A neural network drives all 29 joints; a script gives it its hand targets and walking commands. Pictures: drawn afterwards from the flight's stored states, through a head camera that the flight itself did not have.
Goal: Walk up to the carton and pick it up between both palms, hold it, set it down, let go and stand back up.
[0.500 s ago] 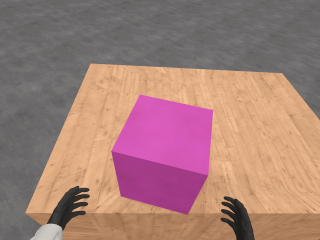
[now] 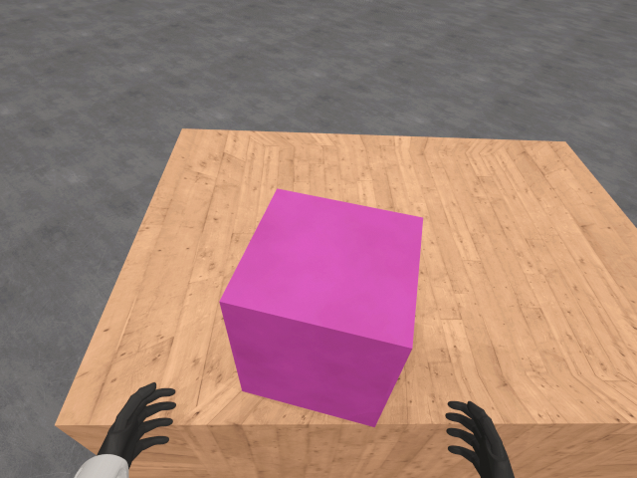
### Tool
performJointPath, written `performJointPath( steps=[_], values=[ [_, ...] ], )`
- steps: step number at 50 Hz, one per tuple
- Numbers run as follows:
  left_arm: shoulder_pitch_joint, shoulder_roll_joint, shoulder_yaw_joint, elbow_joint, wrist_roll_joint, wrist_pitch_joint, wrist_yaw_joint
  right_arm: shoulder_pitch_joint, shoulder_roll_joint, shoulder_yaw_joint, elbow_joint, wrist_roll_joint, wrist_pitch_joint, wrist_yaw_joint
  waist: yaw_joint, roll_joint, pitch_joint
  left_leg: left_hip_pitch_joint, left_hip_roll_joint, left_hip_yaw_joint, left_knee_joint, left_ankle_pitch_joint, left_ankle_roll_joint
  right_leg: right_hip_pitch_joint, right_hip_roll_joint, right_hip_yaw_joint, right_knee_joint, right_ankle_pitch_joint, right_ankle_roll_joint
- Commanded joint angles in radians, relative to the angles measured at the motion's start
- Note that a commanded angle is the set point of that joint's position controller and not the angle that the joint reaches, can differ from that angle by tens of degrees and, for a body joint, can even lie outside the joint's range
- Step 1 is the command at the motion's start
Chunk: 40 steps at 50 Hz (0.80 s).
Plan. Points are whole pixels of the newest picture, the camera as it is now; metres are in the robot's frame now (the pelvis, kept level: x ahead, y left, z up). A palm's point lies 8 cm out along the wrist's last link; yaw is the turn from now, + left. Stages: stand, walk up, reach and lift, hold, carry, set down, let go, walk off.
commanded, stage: set down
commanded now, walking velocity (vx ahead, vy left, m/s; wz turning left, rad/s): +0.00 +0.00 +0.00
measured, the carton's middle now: (326, 310) +0.35 +0.00 -0.01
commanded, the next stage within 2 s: let go in 0.08 s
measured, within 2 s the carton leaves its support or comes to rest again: neither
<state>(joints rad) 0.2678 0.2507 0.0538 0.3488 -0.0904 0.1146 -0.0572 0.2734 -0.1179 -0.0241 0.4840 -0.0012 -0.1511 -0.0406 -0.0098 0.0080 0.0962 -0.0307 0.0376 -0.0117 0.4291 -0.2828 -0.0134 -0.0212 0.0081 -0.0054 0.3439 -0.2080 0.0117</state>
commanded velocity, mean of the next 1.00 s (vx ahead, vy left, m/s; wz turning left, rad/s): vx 0.00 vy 0.00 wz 0.00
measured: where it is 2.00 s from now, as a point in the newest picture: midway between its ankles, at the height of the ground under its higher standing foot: outside the picture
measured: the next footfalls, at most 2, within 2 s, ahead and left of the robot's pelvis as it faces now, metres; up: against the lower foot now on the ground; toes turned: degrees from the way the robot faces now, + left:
none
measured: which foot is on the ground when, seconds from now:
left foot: down 0.00-1.00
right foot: down 0.00-1.00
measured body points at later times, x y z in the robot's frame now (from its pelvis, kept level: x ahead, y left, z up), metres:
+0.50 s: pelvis -0.01 +0.00 +0.00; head -0.02 +0.00 +0.45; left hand +0.18 +0.24 -0.06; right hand +0.17 -0.22 -0.07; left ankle -0.02 +0.12 -0.74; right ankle +0.00 -0.13 -0.74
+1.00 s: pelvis -0.03 -0.01 -0.01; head -0.02 -0.01 +0.44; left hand +0.14 +0.27 -0.08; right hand +0.17 -0.23 -0.07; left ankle -0.02 +0.12 -0.74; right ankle +0.00 -0.13 -0.74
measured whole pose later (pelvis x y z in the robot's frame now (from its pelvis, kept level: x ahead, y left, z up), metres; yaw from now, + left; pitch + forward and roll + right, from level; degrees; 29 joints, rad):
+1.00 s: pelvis -0.03 -0.01 -0.01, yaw +0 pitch -3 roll +0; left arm 0.19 0.30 0.05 0.57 -0.06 -0.01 -0.02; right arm 0.12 -0.25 0.03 0.58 -0.04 -0.15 0.06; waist -0.01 0.01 0.07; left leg -0.19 0.01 -0.01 0.48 -0.24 -0.02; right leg -0.22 -0.02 -0.01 0.48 -0.22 0.01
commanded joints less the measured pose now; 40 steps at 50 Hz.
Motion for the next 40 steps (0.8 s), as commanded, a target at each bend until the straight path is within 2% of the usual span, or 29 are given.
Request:
performJointPath(
  steps=[1, 4, 6, 7, 8, 9, 10, 12, 13, 15, 17, 18, 20, 23, 25, 26, 28, 29, 30, 31, 32, 33, 34, 35, 36, 37, 38, 39, 40],
  values=[
    [-0.085, -0.005, -0.069, -0.022, 0.081, 0.015, 0.037, -0.076, -0.149, -0.078, 0.038, -0.021, -0.016, 0.035, 0.010, 0.103, 0.031, -0.036, -0.008, 0.070, -0.121, 0.299, -0.081, -0.072, 0.056, -0.061, -0.064, 0.075, -0.072],
    [-0.101, 0.012, -0.062, -0.007, 0.076, 0.018, 0.031, -0.097, -0.120, -0.064, 0.029, -0.014, -0.020, 0.032, 0.010, 0.058, 0.023, -0.034, -0.023, 0.077, -0.111, 0.290, -0.070, -0.064, 0.047, -0.054, -0.071, 0.096, -0.061],
    [-0.094, -0.003, -0.044, 0.038, 0.113, 0.039, 0.038, -0.106, -0.157, -0.066, 0.099, -0.029, -0.008, 0.046, 0.022, 0.095, 0.031, -0.020, -0.019, 0.076, -0.112, 0.308, -0.078, -0.067, 0.052, -0.067, -0.063, 0.087, -0.064],
    [-0.097, 0.007, -0.052, 0.022, 0.094, 0.034, 0.036, -0.107, -0.147, -0.065, 0.061, -0.028, -0.015, 0.043, 0.022, 0.058, 0.012, -0.023, -0.023, 0.084, -0.109, 0.289, -0.071, -0.073, 0.050, -0.062, -0.066, 0.089, -0.057],
    [-0.081, 0.003, -0.045, 0.041, 0.100, 0.036, 0.033, -0.095, -0.145, -0.057, 0.072, -0.030, -0.012, 0.044, 0.017, 0.048, 0.023, -0.025, -0.023, 0.081, -0.105, 0.294, -0.067, -0.077, 0.047, -0.061, -0.067, 0.106, -0.055],
    [-0.100, 0.006, -0.048, 0.042, 0.098, 0.035, 0.031, -0.107, -0.147, -0.061, 0.089, -0.032, -0.011, 0.045, 0.012, 0.048, 0.020, -0.028, -0.025, 0.080, -0.102, 0.283, -0.063, -0.067, 0.042, -0.055, -0.066, 0.106, -0.055],
    [-0.093, -0.006, -0.043, 0.063, 0.108, 0.041, 0.031, -0.105, -0.149, -0.059, 0.100, -0.037, -0.011, 0.046, 0.022, 0.060, 0.025, -0.008, -0.025, 0.081, -0.108, 0.295, -0.067, -0.079, 0.043, -0.064, -0.065, 0.107, -0.056],
    [-0.103, 0.006, -0.057, 0.037, 0.088, 0.037, 0.031, -0.103, -0.149, -0.070, 0.104, -0.039, -0.012, 0.042, 0.010, 0.046, 0.007, -0.006, -0.024, 0.084, -0.101, 0.291, -0.070, -0.086, 0.043, -0.058, -0.066, 0.106, -0.057],
    [-0.095, -0.001, -0.043, 0.055, 0.109, 0.044, 0.032, -0.107, -0.157, -0.066, 0.111, -0.041, -0.010, 0.046, 0.024, 0.058, 0.036, -0.013, -0.026, 0.086, -0.104, 0.282, -0.067, -0.096, 0.043, -0.058, -0.067, 0.100, -0.055],
    [-0.096, -0.023, -0.049, 0.103, 0.128, 0.059, 0.030, -0.126, -0.183, -0.070, 0.160, -0.046, 0.002, 0.053, 0.023, 0.062, 0.074, -0.012, -0.026, 0.090, -0.108, 0.274, -0.070, -0.094, 0.050, -0.066, -0.062, 0.083, -0.056],
    [-0.112, -0.012, -0.052, 0.071, 0.111, 0.053, 0.030, -0.132, -0.171, -0.069, 0.116, -0.044, 0.002, 0.053, 0.020, 0.042, 0.049, -0.025, -0.021, 0.087, -0.110, 0.244, -0.070, -0.085, 0.042, -0.060, -0.066, 0.075, -0.058],
    [-0.122, -0.016, -0.055, 0.097, 0.120, 0.062, 0.030, -0.140, -0.173, -0.072, 0.152, -0.052, 0.010, 0.056, 0.022, 0.043, 0.069, -0.021, -0.024, 0.091, -0.115, 0.230, -0.069, -0.100, 0.044, -0.065, -0.065, 0.053, -0.056],
    [-0.122, -0.018, -0.058, 0.095, 0.113, 0.067, 0.029, -0.132, -0.161, -0.070, 0.131, -0.043, 0.013, 0.055, 0.013, 0.043, 0.058, -0.037, -0.029, 0.092, -0.117, 0.181, -0.061, -0.085, 0.032, -0.055, -0.068, 0.039, -0.055],
    [-0.121, -0.026, -0.055, 0.109, 0.116, 0.074, 0.030, -0.142, -0.187, -0.083, 0.166, -0.049, 0.016, 0.058, 0.018, 0.037, 0.071, -0.051, -0.023, 0.090, -0.128, 0.167, -0.060, -0.078, 0.040, -0.065, -0.057, 0.033, -0.055],
    [-0.123, -0.033, -0.052, 0.116, 0.130, 0.081, 0.034, -0.137, -0.194, -0.077, 0.197, -0.045, 0.024, 0.066, 0.017, 0.063, 0.063, -0.065, -0.024, 0.093, -0.132, 0.147, -0.061, -0.063, 0.039, -0.060, -0.053, 0.014, -0.056],
    [-0.089, 0.274, 0.076, 0.076, 0.131, 0.002, 0.073, -0.092, -0.396, -0.110, 0.124, -0.065, 0.069, 0.046, 0.047, 0.065, 0.071, -0.286, 0.023, -0.028, -0.079, 0.197, -0.018, -0.060, -0.080, 0.032, 0.070, 0.116, -0.026],
    [-0.099, 0.276, 0.081, 0.094, 0.133, -0.045, 0.079, -0.108, -0.350, -0.096, 0.112, -0.043, 0.092, 0.038, 0.031, -0.028, -0.006, -0.209, 0.034, -0.024, -0.078, 0.097, 0.000, -0.116, -0.076, 0.040, 0.065, 0.064, -0.024],
    [-0.084, 0.234, 0.068, 0.113, 0.133, -0.059, 0.081, -0.113, -0.347, -0.084, 0.109, -0.047, 0.091, 0.034, 0.039, -0.022, -0.020, -0.240, 0.032, -0.033, -0.083, 0.057, 0.011, -0.084, -0.073, 0.034, 0.064, 0.036, -0.023],
    [-0.077, 0.238, 0.065, 0.117, 0.129, -0.070, 0.082, -0.126, -0.355, -0.077, 0.103, -0.059, 0.093, 0.035, 0.044, 0.033, -0.022, -0.257, 0.023, -0.024, -0.095, 0.024, 0.014, -0.100, -0.080, 0.050, 0.066, 0.008, -0.025],
    [-0.076, 0.254, 0.065, 0.126, 0.138, -0.084, 0.082, -0.105, -0.354, -0.070, 0.113, -0.052, 0.093, 0.038, 0.040, -0.009, -0.033, -0.271, 0.023, -0.026, -0.093, -0.042, 0.018, -0.103, -0.078, 0.055, 0.050, -0.047, -0.032],
    [-0.120, 0.234, 0.062, 0.113, 0.144, -0.098, 0.078, -0.107, -0.360, -0.072, 0.111, -0.058, 0.095, 0.036, 0.024, -0.003, 0.018, -0.276, 0.016, -0.029, -0.091, -0.061, 0.024, -0.159, -0.088, 0.066, 0.043, -0.073, -0.036],
    [-0.078, 0.258, 0.065, 0.131, 0.148, -0.103, 0.081, -0.133, -0.346, -0.066, 0.104, -0.059, 0.091, 0.042, 0.044, -0.053, -0.009, -0.253, 0.021, -0.026, -0.072, -0.059, 0.020, -0.173, -0.078, 0.060, 0.038, -0.097, -0.032],
    [-0.097, 0.248, 0.064, 0.135, 0.145, -0.114, 0.071, -0.123, -0.363, -0.060, 0.105, -0.061, 0.095, 0.040, 0.038, -0.017, -0.051, -0.268, 0.027, -0.036, -0.085, -0.082, 0.033, -0.143, -0.074, 0.050, 0.064, -0.087, -0.036],
    [-0.095, 0.241, 0.058, 0.128, 0.143, -0.112, 0.077, -0.132, -0.380, -0.062, 0.106, -0.057, 0.090, 0.045, 0.040, 0.049, -0.055, -0.281, 0.023, -0.043, -0.085, -0.094, 0.031, -0.135, -0.073, 0.055, 0.074, -0.055, -0.037],
    [-0.106, 0.251, 0.055, 0.134, 0.138, -0.113, 0.071, -0.141, -0.399, -0.065, 0.112, -0.059, 0.093, 0.043, 0.038, 0.062, -0.061, -0.297, 0.024, -0.036, -0.083, -0.079, 0.036, -0.131, -0.078, 0.063, 0.090, -0.023, -0.040],
    [-0.105, 0.236, 0.057, 0.133, 0.139, -0.119, 0.069, -0.135, -0.384, -0.067, 0.100, -0.053, 0.089, 0.042, 0.033, 0.031, -0.057, -0.286, 0.028, -0.040, -0.077, -0.053, 0.037, -0.130, -0.080, 0.055, 0.086, -0.008, -0.043],
    [-0.099, 0.232, 0.054, 0.141, 0.136, -0.121, 0.065, -0.139, -0.401, -0.055, 0.114, -0.057, 0.089, 0.040, 0.045, 0.039, -0.110, -0.269, 0.029, -0.035, -0.063, -0.055, 0.041, -0.121, -0.071, 0.053, 0.092, 0.012, -0.040],
    [-0.089, 0.254, 0.058, 0.147, 0.139, -0.125, 0.072, -0.130, -0.406, -0.065, 0.111, -0.050, 0.085, 0.040, 0.031, 0.020, -0.117, -0.258, 0.032, -0.053, -0.066, -0.057, 0.042, -0.132, -0.077, 0.050, 0.102, -0.015, -0.045],
    [-0.083, 0.273, 0.064, 0.163, 0.136, -0.130, 0.068, -0.159, -0.398, -0.063, 0.100, -0.051, 0.086, 0.041, 0.040, 0.002, -0.091, -0.246, 0.036, -0.053, -0.052, -0.017, 0.044, -0.167, -0.079, 0.059, 0.109, -0.001, -0.051]
  ],
)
